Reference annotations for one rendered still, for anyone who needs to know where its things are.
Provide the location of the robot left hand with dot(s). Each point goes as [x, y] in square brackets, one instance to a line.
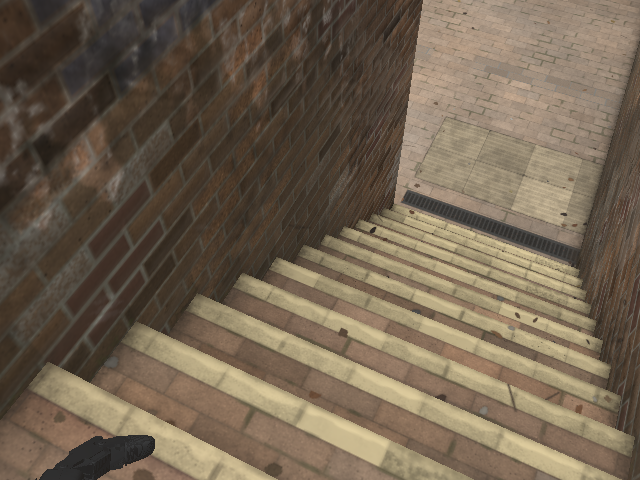
[97, 456]

